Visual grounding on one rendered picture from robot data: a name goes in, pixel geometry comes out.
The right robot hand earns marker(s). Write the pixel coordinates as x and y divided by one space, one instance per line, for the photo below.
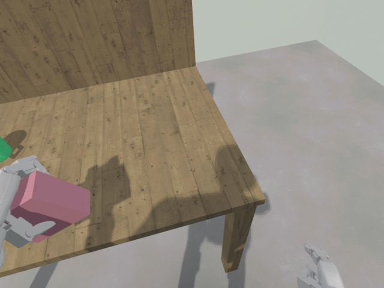
326 275

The table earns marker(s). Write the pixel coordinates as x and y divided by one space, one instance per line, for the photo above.
107 95

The sponge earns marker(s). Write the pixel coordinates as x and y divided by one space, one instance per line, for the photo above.
41 197

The left robot hand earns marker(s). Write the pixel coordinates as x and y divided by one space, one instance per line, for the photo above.
19 231

